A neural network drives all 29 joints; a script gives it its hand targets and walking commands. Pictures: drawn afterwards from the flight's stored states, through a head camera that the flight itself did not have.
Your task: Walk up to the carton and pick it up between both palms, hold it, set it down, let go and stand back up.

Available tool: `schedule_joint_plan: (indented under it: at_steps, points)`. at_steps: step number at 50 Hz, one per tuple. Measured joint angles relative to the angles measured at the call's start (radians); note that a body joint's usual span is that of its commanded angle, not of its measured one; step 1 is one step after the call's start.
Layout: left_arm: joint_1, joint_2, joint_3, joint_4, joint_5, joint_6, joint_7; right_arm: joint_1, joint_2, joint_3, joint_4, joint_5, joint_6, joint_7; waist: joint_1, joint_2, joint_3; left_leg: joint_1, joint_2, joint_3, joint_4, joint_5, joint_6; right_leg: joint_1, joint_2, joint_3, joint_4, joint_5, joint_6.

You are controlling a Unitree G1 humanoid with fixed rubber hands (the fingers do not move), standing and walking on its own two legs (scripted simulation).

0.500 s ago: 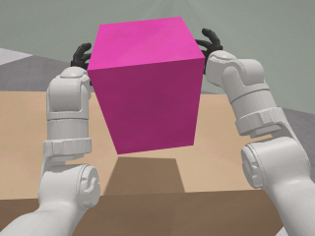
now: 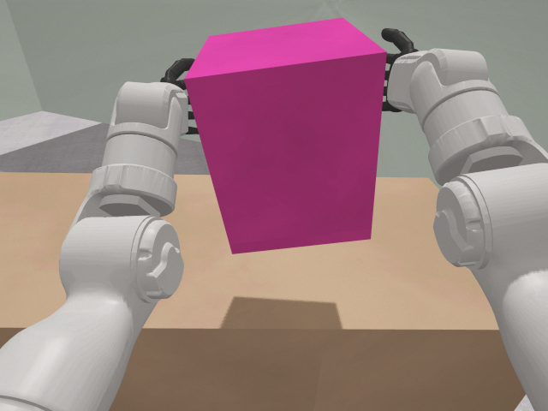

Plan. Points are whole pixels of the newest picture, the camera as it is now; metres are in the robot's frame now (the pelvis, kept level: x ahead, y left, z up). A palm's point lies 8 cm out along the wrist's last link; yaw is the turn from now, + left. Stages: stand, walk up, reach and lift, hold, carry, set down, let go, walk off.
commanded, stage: hold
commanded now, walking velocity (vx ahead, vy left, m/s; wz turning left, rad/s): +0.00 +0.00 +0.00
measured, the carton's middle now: (287, 135) +0.40 -0.01 +0.31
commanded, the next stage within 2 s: none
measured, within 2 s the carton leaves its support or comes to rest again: neither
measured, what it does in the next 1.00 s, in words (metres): stands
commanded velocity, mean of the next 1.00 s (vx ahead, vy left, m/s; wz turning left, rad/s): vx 0.00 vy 0.00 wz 0.00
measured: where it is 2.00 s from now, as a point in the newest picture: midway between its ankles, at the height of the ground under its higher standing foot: outside the picture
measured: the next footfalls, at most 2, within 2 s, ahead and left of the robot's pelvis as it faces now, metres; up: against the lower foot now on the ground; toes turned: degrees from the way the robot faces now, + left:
none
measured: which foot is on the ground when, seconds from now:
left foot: down 0.00-1.00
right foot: down 0.00-1.00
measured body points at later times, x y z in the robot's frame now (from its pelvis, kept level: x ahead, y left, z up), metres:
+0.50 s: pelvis +0.03 -0.02 +0.00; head -0.06 +0.00 +0.44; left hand +0.42 +0.17 +0.32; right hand +0.42 -0.13 +0.34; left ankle +0.04 +0.11 -0.75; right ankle +0.01 -0.10 -0.75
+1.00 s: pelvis +0.01 +0.01 +0.00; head -0.10 +0.03 +0.44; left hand +0.39 +0.15 +0.34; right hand +0.38 -0.14 +0.39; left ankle +0.04 +0.11 -0.75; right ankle +0.01 -0.10 -0.75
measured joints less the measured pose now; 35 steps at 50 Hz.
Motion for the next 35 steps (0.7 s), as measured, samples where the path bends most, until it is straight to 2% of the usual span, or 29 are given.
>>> schedule_joint_plan:
  at_steps: [5, 11, 17, 22, 27, 31, 35]
  points:
    - [-0.028, 0.010, 0.004, 0.121, -0.013, -0.057, 0.004, -0.008, 0.001, -0.004, 0.059, -0.021, -0.016, 0.005, 0.010, -0.004, -0.006, -0.019, 0.015, -0.005, 0.005, 0.001, -0.016, -0.019, 0.014, -0.007, 0.005, 0.001, -0.012]
    - [0.023, 0.014, -0.002, 0.085, -0.044, -0.092, 0.018, 0.045, 0.022, 0.027, 0.004, 0.004, -0.044, -0.005, 0.016, -0.001, -0.012, -0.045, 0.032, -0.013, 0.020, -0.011, -0.032, -0.038, 0.031, -0.014, 0.005, -0.001, -0.025]
    - [0.093, 0.034, 0.003, -0.043, -0.075, -0.076, 0.019, 0.136, 0.053, 0.090, -0.160, 0.074, -0.036, -0.051, 0.010, 0.005, 0.002, -0.025, 0.038, -0.020, 0.024, -0.032, -0.037, -0.006, 0.038, -0.017, -0.016, -0.009, -0.029]
    - [0.149, 0.047, 0.009, -0.172, -0.059, -0.015, -0.014, 0.214, 0.077, 0.127, -0.301, 0.126, 0.005, -0.104, -0.011, 0.000, 0.038, 0.023, 0.032, -0.028, 0.022, -0.051, -0.031, 0.054, 0.034, -0.021, -0.037, -0.021, -0.025]
    - [0.228, 0.042, -0.017, -0.360, -0.042, 0.057, -0.040, 0.284, 0.078, 0.151, -0.445, 0.182, 0.038, -0.144, -0.043, -0.010, 0.073, 0.052, 0.023, -0.039, 0.031, -0.068, -0.023, 0.102, 0.027, -0.027, -0.059, -0.027, -0.017]
    - [0.290, 0.019, -0.042, -0.493, -0.025, 0.102, -0.039, 0.315, 0.066, 0.144, -0.519, 0.213, 0.054, -0.153, -0.071, -0.020, 0.085, 0.057, 0.016, -0.044, 0.043, -0.078, -0.014, 0.121, 0.022, -0.027, -0.072, -0.027, -0.012]
    - [0.335, -0.020, -0.048, -0.588, 0.007, 0.137, -0.029, 0.316, 0.050, 0.139, -0.541, 0.234, 0.066, -0.147, -0.093, -0.027, 0.085, 0.060, 0.011, -0.036, 0.049, -0.082, -0.006, 0.125, 0.017, -0.017, -0.075, -0.025, -0.006]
